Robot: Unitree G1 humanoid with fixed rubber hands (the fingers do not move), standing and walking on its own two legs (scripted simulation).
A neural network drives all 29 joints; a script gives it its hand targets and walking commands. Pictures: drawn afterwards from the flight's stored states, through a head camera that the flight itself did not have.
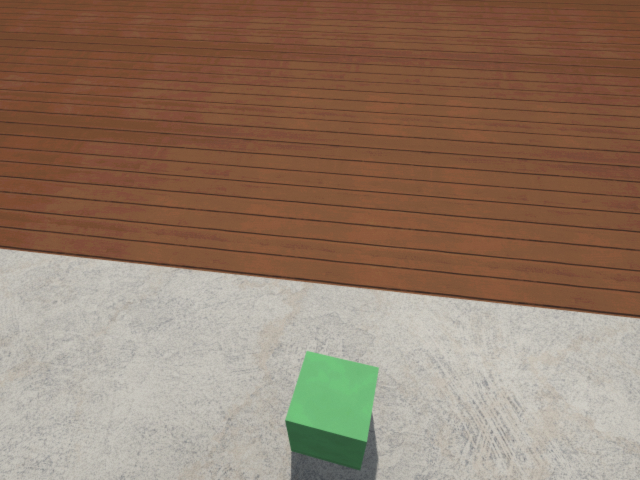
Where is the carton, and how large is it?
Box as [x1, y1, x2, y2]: [285, 351, 378, 469]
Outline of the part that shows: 307,351 285,419 291,450 359,469 367,438 378,367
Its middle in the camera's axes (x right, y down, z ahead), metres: +0.03 +0.48 +1.11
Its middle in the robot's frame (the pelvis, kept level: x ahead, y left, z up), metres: +0.48 -0.01 -0.65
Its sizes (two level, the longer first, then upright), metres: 0.210 0.200 0.250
